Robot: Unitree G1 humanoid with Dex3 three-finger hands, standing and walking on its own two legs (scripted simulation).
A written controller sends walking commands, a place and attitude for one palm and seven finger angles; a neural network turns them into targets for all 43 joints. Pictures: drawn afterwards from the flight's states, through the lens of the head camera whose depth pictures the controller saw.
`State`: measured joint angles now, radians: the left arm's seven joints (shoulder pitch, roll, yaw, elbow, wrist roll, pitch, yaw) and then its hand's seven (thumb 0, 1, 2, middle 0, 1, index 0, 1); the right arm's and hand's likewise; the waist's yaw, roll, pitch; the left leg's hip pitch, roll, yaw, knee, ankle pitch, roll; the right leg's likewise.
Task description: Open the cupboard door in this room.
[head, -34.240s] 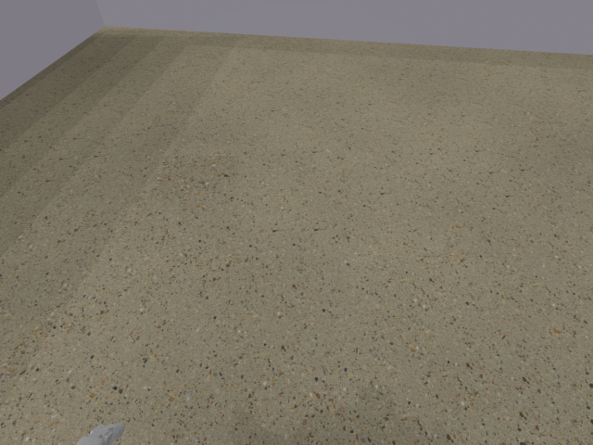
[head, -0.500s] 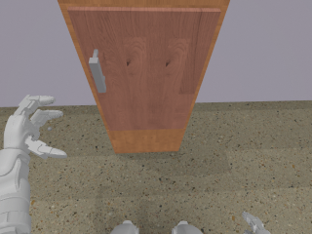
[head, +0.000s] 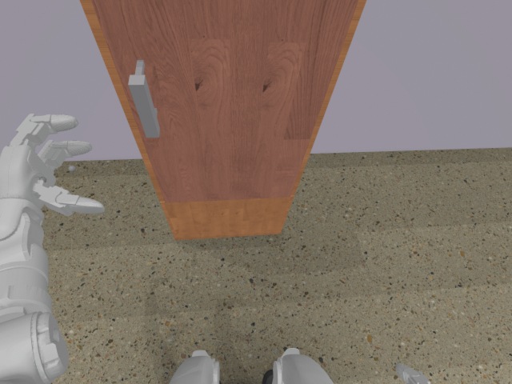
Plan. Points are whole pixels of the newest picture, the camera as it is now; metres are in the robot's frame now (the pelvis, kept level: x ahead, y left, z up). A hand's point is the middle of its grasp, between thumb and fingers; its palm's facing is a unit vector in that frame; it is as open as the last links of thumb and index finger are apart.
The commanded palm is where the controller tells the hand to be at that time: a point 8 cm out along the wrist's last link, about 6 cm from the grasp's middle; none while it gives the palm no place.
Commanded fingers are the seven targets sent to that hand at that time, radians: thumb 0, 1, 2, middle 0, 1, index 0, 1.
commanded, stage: move the hooked fingers beside the handle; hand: left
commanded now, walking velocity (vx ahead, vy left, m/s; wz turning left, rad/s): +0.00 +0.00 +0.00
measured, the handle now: (146, 100) +0.57 +0.19 +0.06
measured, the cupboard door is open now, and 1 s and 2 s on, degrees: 0 0 0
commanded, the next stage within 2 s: slide the fingers in behind the handle in 1.40 s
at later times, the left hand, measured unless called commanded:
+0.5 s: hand (95, 131) +0.49 +0.26 +0.06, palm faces +0.08 -1.00 -0.01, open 14.0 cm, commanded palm +0.48 +0.30 +0.06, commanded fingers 0.00 -0.50 0.30 -0.30 -1.20 -0.30 -1.20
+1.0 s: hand (93, 127) +0.50 +0.27 +0.05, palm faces +0.10 -0.99 -0.01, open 14.0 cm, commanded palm +0.48 +0.30 +0.05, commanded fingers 0.00 -0.50 0.30 -0.30 -1.20 -0.30 -1.20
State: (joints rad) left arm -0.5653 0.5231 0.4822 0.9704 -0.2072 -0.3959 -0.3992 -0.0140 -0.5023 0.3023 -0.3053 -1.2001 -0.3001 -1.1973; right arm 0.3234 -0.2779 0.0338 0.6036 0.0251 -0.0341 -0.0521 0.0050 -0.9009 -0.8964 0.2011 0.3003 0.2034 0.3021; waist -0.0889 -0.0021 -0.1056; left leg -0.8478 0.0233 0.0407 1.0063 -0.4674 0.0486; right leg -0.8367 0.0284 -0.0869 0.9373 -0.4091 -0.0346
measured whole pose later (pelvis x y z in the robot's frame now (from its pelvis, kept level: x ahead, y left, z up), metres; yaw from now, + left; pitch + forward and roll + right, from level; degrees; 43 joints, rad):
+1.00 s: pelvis +0.02 +0.02 +0.00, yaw -2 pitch +23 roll -5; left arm -0.77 0.59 0.50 1.10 -0.13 -0.42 -0.32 -0.01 -0.50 0.30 -0.30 -1.20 -0.30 -1.20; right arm 0.41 -0.27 0.04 0.61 -0.01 0.11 -0.01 0.00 -0.90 -0.90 0.20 0.30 0.20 0.30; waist -0.15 0.01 -0.11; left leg -0.94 0.04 0.04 1.04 -0.50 0.06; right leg -0.91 0.05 -0.09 0.93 -0.41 -0.02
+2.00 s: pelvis +0.01 +0.01 -0.01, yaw -1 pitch +23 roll -4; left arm -0.82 0.51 0.42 1.12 -0.11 -0.43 -0.22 -0.01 -0.50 0.30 -0.30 -1.20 -0.30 -1.20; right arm 0.39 -0.26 0.04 0.61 -0.01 0.10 0.01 0.00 -0.90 -0.90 0.20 0.30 0.20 0.30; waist -0.16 0.02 -0.12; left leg -0.95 0.04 0.04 1.05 -0.50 0.06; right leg -0.93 0.04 -0.08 0.96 -0.42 -0.02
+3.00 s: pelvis +0.00 +0.00 -0.01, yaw -1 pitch +23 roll -3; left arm -0.87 0.45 0.39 1.18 -0.08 -0.47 -0.12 -0.01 -0.50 0.30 -0.33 -1.21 -0.30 -1.20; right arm 0.39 -0.27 0.03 0.61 -0.02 0.08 0.02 0.00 -0.90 -0.90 0.20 0.30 0.20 0.30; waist -0.17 0.02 -0.12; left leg -0.97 0.03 0.04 1.07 -0.49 0.04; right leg -0.97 0.04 -0.08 1.00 -0.43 -0.04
